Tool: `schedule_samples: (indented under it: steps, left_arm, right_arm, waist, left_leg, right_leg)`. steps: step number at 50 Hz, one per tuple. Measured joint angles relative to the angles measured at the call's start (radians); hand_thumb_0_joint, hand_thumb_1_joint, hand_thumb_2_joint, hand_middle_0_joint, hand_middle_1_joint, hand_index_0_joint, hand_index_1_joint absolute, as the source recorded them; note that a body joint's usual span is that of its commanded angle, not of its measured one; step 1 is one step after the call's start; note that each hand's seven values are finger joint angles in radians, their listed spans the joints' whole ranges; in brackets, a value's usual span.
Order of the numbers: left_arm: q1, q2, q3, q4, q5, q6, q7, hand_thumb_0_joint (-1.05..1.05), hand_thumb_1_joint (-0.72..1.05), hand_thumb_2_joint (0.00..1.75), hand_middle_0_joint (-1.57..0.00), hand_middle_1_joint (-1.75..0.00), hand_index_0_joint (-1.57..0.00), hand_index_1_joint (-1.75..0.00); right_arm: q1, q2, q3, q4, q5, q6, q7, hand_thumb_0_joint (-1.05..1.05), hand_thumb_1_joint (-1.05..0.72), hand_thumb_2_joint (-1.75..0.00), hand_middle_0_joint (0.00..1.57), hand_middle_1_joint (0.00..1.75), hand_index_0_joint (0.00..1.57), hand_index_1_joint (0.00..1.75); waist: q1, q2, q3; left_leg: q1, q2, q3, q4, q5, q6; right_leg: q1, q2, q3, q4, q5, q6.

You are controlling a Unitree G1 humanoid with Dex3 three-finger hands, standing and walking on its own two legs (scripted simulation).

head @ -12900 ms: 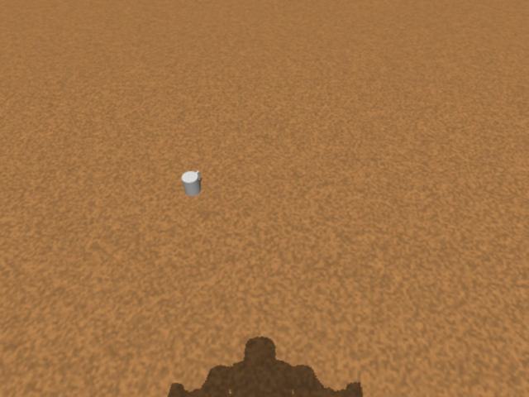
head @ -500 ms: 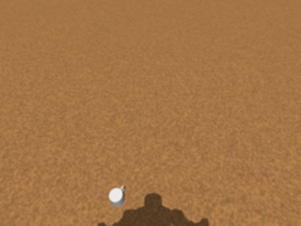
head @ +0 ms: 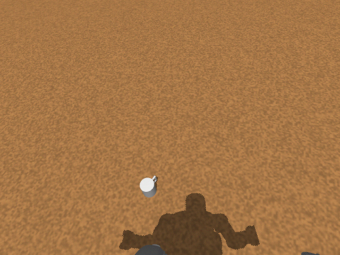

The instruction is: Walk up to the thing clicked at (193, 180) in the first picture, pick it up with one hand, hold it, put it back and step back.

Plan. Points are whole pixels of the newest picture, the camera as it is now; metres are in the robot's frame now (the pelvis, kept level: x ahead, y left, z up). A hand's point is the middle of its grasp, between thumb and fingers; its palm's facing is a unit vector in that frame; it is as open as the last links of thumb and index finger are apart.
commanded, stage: walk up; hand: left
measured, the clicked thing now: (150, 185) +0.54 +0.20 -0.71
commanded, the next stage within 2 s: stand in 1.52 s
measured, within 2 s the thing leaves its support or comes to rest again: neither
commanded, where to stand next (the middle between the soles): +0.13 +0.00 m, yaw -3 degrees
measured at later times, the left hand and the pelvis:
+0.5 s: hand out of the picture +0.12 +0.26 -0.13, palm faces -0.03 -0.92 -0.40, open 7.4 cm; pelvis +0.03 +0.00 +0.00, yaw +1 degrees
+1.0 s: hand out of the picture +0.09 +0.28 -0.15, palm faces -0.10 -0.93 -0.36, open 7.4 cm; pelvis +0.00 +0.03 +0.00, yaw -3 degrees
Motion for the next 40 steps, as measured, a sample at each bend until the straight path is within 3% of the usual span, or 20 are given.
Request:
schedule_samples:
  steps: [3, 5, 6, 8, 11, 15, 17, 18, 21, 23, 28, 33, 37, 40]
  left_arm:
    - [0.032, 0.014, 0.001, -0.036, -0.002, -0.016, -0.018, 0.01, 0.9, 0.9, -0.21, -0.3, -0.2, -0.3]
    - [0.052, 0.033, 0.003, -0.047, -0.009, -0.013, -0.027, 0.01, 0.89, 0.9, -0.21, -0.3, -0.2, -0.3]
    - [0.064, 0.043, 0.005, -0.044, -0.014, -0.006, -0.028, 0.01, 0.9, 0.9, -0.21, -0.3, -0.2, -0.3]
    - [0.081, 0.05, 0.007, -0.017, -0.017, 0.008, -0.028, 0.01, 0.9, 0.9, -0.21, -0.3, -0.2, -0.3]
    - [0.092, 0.065, 0.008, 0.001, -0.03, 0.002, -0.033, 0.01, 0.9, 0.9, -0.21, -0.3, -0.2, -0.3]
    - [0.089, 0.065, 0.002, 0.006, -0.036, -0.02, -0.039, 0.01, 0.9, 0.9, -0.21, -0.3, -0.2, -0.3]
    - [0.076, 0.061, 0.0, 0.007, -0.039, -0.034, -0.031, 0.01, 0.9, 0.9, -0.21, -0.3, -0.2, -0.3]
    - [0.06, 0.052, 0.0, 0.011, -0.038, -0.04, -0.024, 0.01, 0.9, 0.9, -0.21, -0.3, -0.2, -0.3]
    - [0.017, 0.023, -0.019, 0.006, -0.038, -0.046, -0.015, 0.01, 0.9, 0.9, -0.21, -0.3, -0.2, -0.3]
    - [-0.005, 0.006, -0.033, -0.004, -0.036, -0.049, -0.01, 0.01, 0.9, 0.9, -0.21, -0.3, -0.2, -0.3]
    - [-0.048, 0.008, -0.041, -0.024, -0.03, -0.045, -0.004, 0.01, 0.9, 0.9, -0.21, -0.3, -0.2, -0.3]
    - [-0.095, 0.046, -0.029, -0.034, -0.047, -0.013, 0.0, 0.01, 0.89, 0.9, -0.21, -0.3, -0.2, -0.3]
    - [-0.106, 0.063, -0.013, -0.011, -0.056, 0.014, 0.013, 0.01, 0.9, 0.9, -0.21, -0.3, -0.2, -0.3]
    - [-0.09, 0.074, -0.007, -0.003, -0.062, 0.012, 0.006, 0.01, 0.9, 0.9, -0.21, -0.3, -0.2, -0.3]
  right_arm:
    - [0.058, 0.015, 0.011, 0.032, -0.014, -0.009, 0.015, 0.0, -0.91, -0.89, 0.2, 0.3, 0.2, 0.3]
    - [0.074, 0.031, 0.011, 0.044, -0.019, -0.031, 0.015, 0.0, -0.91, -0.89, 0.2, 0.3, 0.2, 0.3]
    - [0.081, 0.044, 0.01, 0.044, -0.025, -0.044, 0.014, 0.0, -0.91, -0.89, 0.2, 0.3, 0.2, 0.3]
    - [0.107, 0.056, 0.014, 0.029, -0.022, -0.07, 0.016, 0.0, -0.91, -0.89, 0.21, 0.3, 0.2, 0.3]
    - [0.137, 0.063, 0.026, 0.01, -0.016, -0.093, 0.008, 0.0, -0.91, -0.89, 0.21, 0.3, 0.21, 0.3]
    - [0.143, 0.038, 0.03, -0.007, -0.011, -0.089, 0.0, 0.0, -0.9, -0.89, 0.21, 0.3, 0.21, 0.3]
    - [0.132, 0.024, 0.031, -0.012, 0.0, -0.072, -0.006, 0.0, -0.9, -0.89, 0.21, 0.3, 0.21, 0.3]
    - [0.119, 0.017, 0.03, -0.01, 0.009, -0.062, -0.011, 0.0, -0.9, -0.89, 0.21, 0.3, 0.21, 0.3]
    - [0.079, 0.009, 0.026, -0.003, 0.018, -0.027, -0.025, 0.0, -0.91, -0.89, 0.21, 0.3, 0.2, 0.3]
    - [0.056, 0.003, 0.024, -0.003, 0.02, -0.018, -0.026, 0.0, -0.91, -0.89, 0.2, 0.3, 0.2, 0.3]
    - [0.024, 0.009, 0.025, 0.0, 0.011, -0.017, -0.016, 0.0, -0.91, -0.89, 0.2, 0.3, 0.2, 0.3]
    - [0.015, 0.026, 0.02, 0.015, -0.004, -0.03, -0.012, 0.0, -0.91, -0.89, 0.2, 0.3, 0.2, 0.3]
    - [0.02, 0.043, 0.026, 0.016, -0.008, -0.039, -0.008, 0.0, -0.91, -0.89, 0.21, 0.3, 0.2, 0.3]
    - [0.031, 0.052, 0.033, 0.014, -0.009, -0.053, -0.017, 0.0, -0.91, -0.89, 0.21, 0.3, 0.2, 0.3]
  waist:
    - [0.004, -0.022, -0.032]
    - [0.005, -0.054, -0.032]
    - [0.009, -0.076, -0.032]
    - [-0.011, -0.081, -0.053]
    - [-0.03, -0.089, -0.059]
    - [-0.042, -0.073, -0.051]
    - [-0.041, -0.059, -0.041]
    - [-0.041, -0.039, -0.029]
    - [-0.034, -0.016, -0.014]
    - [-0.03, -0.005, -0.01]
    - [-0.029, -0.01, -0.01]
    - [-0.028, -0.067, 0.002]
    - [-0.042, -0.069, 0.015]
    - [-0.041, -0.076, 0.014]
  left_leg:
    - [0.143, 0.04, 0.053, -0.272, -0.058, 0.013]
    - [0.223, 0.033, 0.082, -0.433, 0.096, 0.02]
    - [0.238, 0.023, 0.096, -0.447, 0.124, 0.017]
    - [0.248, 0.03, 0.092, -0.452, 0.116, 0.027]
    - [0.286, 0.046, 0.088, -0.496, 0.124, 0.024]
    - [0.303, 0.072, 0.092, -0.477, 0.098, 0.0]
    - [0.286, 0.087, 0.091, -0.404, 0.051, -0.011]
    - [0.265, 0.102, 0.083, -0.345, 0.032, -0.003]
    - [0.178, 0.072, 0.042, -0.151, -0.088, 0.03]
    - [0.131, 0.057, 0.035, -0.075, -0.102, 0.041]
    - [0.092, 0.077, 0.064, -0.134, -0.065, 0.039]
    - [0.128, 0.058, 0.114, -0.303, 0.094, 0.025]
    - [0.117, 0.08, 0.118, -0.291, 0.093, 0.027]
    - [0.117, 0.091, 0.125, -0.318, 0.111, 0.025]
  right_leg:
    - [0.009, -0.027, -0.025, 0.007, -0.014, 0.005]
    - [0.007, -0.05, -0.019, 0.042, -0.033, 0.017]
    - [-0.005, -0.05, 0.01, 0.088, -0.078, 0.014]
    - [-0.045, -0.007, 0.053, 0.195, -0.152, 0.01]
    - [-0.09, 0.027, 0.086, 0.251, -0.136, 0.005]
    - [-0.075, 0.022, 0.065, 0.093, -0.057, 0.012]
    - [-0.033, 0.031, 0.056, -0.03, 0.099, 0.011]
    - [-0.03, 0.045, 0.046, -0.026, 0.122, 0.012]
    - [-0.035, 0.049, 0.041, -0.007, 0.095, 0.007]
    - [-0.033, 0.046, 0.045, -0.024, 0.101, 0.009]
    - [-0.057, 0.033, 0.056, -0.021, 0.109, 0.02]
    - [-0.126, 0.001, 0.091, 0.07, 0.081, 0.043]
    - [-0.17, 0.085, 0.147, 0.303, -0.158, 0.007]
    - [-0.14, 0.1, 0.136, 0.349, -0.178, 0.001]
